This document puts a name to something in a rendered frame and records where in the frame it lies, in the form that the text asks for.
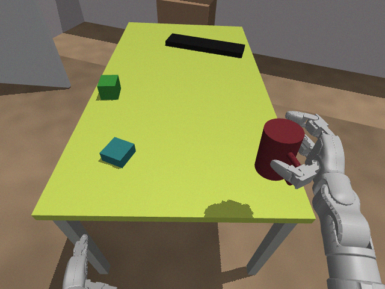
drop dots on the table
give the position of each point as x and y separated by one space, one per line
196 120

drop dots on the right robot hand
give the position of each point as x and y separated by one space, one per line
325 156

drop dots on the right robot arm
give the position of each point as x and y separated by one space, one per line
346 234

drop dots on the left robot hand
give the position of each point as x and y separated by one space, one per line
77 269

